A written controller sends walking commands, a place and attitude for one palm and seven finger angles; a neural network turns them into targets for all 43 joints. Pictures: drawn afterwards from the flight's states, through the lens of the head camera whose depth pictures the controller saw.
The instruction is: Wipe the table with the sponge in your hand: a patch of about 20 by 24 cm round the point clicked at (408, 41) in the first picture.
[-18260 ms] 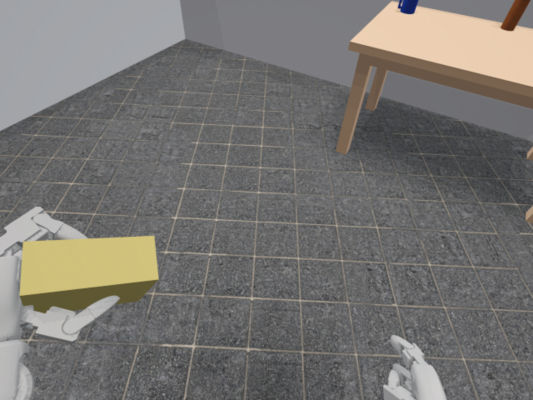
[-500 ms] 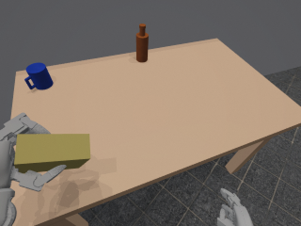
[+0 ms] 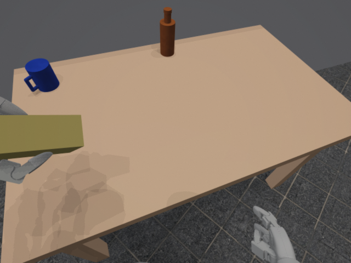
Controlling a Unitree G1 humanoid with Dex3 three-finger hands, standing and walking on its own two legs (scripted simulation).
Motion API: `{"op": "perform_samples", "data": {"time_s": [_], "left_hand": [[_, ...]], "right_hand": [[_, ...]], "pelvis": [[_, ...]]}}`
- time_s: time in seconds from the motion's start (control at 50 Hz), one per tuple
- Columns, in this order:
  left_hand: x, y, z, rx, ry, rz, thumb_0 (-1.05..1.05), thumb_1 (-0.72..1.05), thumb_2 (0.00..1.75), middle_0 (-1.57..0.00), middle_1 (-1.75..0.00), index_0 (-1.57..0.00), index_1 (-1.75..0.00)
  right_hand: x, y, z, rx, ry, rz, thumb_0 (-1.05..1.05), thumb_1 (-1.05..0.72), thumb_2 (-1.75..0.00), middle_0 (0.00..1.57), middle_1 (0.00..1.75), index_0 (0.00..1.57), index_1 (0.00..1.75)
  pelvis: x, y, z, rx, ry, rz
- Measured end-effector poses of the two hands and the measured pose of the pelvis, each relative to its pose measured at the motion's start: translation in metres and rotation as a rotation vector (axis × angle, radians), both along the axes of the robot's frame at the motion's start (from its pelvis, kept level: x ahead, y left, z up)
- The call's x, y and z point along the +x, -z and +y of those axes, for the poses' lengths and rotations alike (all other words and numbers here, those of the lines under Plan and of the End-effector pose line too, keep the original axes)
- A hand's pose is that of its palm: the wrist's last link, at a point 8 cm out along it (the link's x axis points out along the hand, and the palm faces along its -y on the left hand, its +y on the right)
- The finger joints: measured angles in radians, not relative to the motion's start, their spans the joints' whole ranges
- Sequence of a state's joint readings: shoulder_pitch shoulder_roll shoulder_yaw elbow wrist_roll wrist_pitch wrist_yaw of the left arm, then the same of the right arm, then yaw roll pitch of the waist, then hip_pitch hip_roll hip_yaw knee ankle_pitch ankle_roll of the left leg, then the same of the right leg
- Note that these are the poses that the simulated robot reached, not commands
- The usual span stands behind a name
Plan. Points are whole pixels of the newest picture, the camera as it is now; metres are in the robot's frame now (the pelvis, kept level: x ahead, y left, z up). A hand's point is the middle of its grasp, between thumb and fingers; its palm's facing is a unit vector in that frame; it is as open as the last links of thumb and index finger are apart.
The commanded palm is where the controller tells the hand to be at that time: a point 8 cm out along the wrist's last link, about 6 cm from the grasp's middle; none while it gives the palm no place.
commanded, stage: come to a stop and stand still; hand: left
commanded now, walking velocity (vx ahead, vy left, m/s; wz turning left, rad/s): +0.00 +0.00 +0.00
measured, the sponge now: (48, 137) +0.27 +0.25 +0.17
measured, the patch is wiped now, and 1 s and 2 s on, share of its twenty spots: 0.00 0.00 0.00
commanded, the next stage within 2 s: look again from close up in 0.48 s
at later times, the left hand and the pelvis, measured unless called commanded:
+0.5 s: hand (30, 157) +0.24 +0.27 +0.16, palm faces +0.33 -0.83 -0.44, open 9.5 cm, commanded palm +0.18 +0.30 +0.17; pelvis +0.02 +0.02 +0.00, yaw +0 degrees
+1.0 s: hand (43, 171) +0.22 +0.24 +0.15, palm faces +0.34 -0.85 -0.40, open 9.5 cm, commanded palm +0.17 +0.27 +0.17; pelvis +0.00 +0.00 +0.00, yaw +0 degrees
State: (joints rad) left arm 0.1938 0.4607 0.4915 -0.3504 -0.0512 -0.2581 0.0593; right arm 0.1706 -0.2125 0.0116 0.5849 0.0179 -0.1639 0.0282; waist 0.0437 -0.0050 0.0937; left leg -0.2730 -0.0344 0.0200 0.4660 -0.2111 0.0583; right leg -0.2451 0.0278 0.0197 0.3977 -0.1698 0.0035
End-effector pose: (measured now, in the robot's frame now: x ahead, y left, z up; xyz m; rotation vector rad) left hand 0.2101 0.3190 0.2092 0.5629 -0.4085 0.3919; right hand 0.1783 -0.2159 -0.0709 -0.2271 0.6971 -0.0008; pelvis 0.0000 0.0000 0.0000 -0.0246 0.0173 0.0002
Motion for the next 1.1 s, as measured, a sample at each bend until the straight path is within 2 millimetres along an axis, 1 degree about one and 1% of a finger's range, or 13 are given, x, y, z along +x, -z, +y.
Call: {"op": "perform_samples", "data": {"time_s": [0.06,0.1,0.14,0.18,0.24,0.3,0.4,0.52,0.62,0.74,0.84,0.96,1.1], "left_hand": [[-0.002,0.023,-0.03,-0.04,0.13,0.113,-0.01,-0.43,1.02,-0.79,-1.39,-0.79,-1.39],[-0.005,0.04,-0.041,-0.059,0.191,0.193,-0.01,-0.44,1.02,-0.79,-1.39,-0.79,-1.39],[-0.006,0.053,-0.038,-0.065,0.208,0.248,-0.01,-0.44,1.02,-0.79,-1.38,-0.79,-1.38],[-0.006,0.06,-0.026,-0.051,0.182,0.268,-0.01,-0.44,1.02,-0.79,-1.38,-0.8,-1.38],[-0.005,0.055,-0.005,-0.026,0.114,0.232,-0.01,-0.44,1.02,-0.8,-1.38,-0.8,-1.38],[-0.006,0.039,0.004,-0.008,0.073,0.149,-0.01,-0.44,1.02,-0.79,-1.38,-0.8,-1.38],[-0.012,0.02,-0.009,-0.003,0.106,0.058,-0.01,-0.44,1.02,-0.79,-1.38,-0.8,-1.38],[-0.009,0.033,-0.011,-0.048,0.095,0.128,-0.01,-0.44,1.02,-0.79,-1.38,-0.8,-1.38],[-0.012,0.047,-0.011,-0.099,0.058,0.176,-0.01,-0.44,1.02,-0.79,-1.38,-0.8,-1.38],[-0.022,0.038,-0.031,-0.1,0.102,0.135,-0.01,-0.44,1.02,-0.79,-1.38,-0.8,-1.38],[-0.027,0.031,-0.033,-0.078,0.101,0.115,-0.01,-0.44,1.02,-0.79,-1.38,-0.8,-1.38],[-0.027,0.039,-0.031,-0.103,0.064,0.153,-0.01,-0.44,1.02,-0.79,-1.38,-0.8,-1.38],[-0.026,0.047,-0.044,-0.126,0.093,0.18,-0.01,-0.44,1.02,-0.79,-1.38,-0.8,-1.38]], "right_hand": [[-0.005,0.001,0.004,0.021,0.046,-0.004,0.01,-0.9,-0.89,0.2,0.3,0.21,0.3],[-0.009,0.002,0.007,0.014,0.07,0.013,0.01,-0.9,-0.89,0.2,0.3,0.21,0.3],[-0.011,0.003,0.01,-0.004,0.08,0.036,0.01,-0.9,-0.89,0.2,0.3,0.21,0.3],[-0.012,0.002,0.012,-0.028,0.072,0.059,0.01,-0.9,-0.89,0.2,0.3,0.2,0.3],[-0.009,0.001,0.016,-0.058,0.036,0.075,0.01,-0.9,-0.89,0.2,0.3,0.2,0.3],[-0.001,0.0,0.021,-0.067,-0.003,0.062,0.01,-0.9,-0.89,0.2,0.3,0.2,0.3],[0.015,-0.003,0.03,-0.036,-0.026,0.003,0.01,-0.9,-0.89,0.2,0.3,0.21,0.3],[0.022,-0.006,0.035,0.002,-0.007,-0.033,0.01,-0.9,-0.89,0.2,0.3,0.21,0.3],[0.016,-0.009,0.027,-0.012,0.004,-0.031,0.01,-0.9,-0.89,0.2,0.3,0.21,0.3],[0.005,-0.011,0.01,-0.046,0.018,-0.021,0.01,-0.9,-0.89,0.2,0.3,0.21,0.3],[-0.004,-0.011,-0.002,-0.054,0.048,-0.023,0.01,-0.9,-0.89,0.2,0.3,0.21,0.3],[-0.014,-0.009,-0.011,-0.046,0.075,-0.023,0.01,-0.9,-0.89,0.2,0.3,0.2,0.3],[-0.022,-0.007,-0.015,-0.049,0.079,-0.01,0.01,-0.9,-0.89,0.2,0.3,0.2,0.3]], "pelvis": [[0.007,0.0,0.009,0.003,0.015,-0.001],[0.012,0.0,0.012,0.005,0.016,-0.001],[0.014,0.0,0.013,0.008,0.01,-0.002],[0.016,0.0,0.012,0.01,0.002,-0.002],[0.016,0.001,0.013,0.007,-0.014,-0.003],[0.016,0.002,0.016,0.005,-0.02,-0.007],[0.018,0.004,0.021,0.011,-0.004,-0.016],[0.018,0.002,0.018,0.002,0.0,-0.017],[0.014,0.0,0.012,0.0,0.001,-0.016],[0.01,0.0,0.005,-0.002,-0.004,-0.022],[0.008,-0.001,0.001,-0.002,-0.001,-0.024],[0.004,-0.002,-0.003,0.001,0.007,-0.023],[0.002,-0.002,-0.006,0.001,0.007,-0.02]]}}
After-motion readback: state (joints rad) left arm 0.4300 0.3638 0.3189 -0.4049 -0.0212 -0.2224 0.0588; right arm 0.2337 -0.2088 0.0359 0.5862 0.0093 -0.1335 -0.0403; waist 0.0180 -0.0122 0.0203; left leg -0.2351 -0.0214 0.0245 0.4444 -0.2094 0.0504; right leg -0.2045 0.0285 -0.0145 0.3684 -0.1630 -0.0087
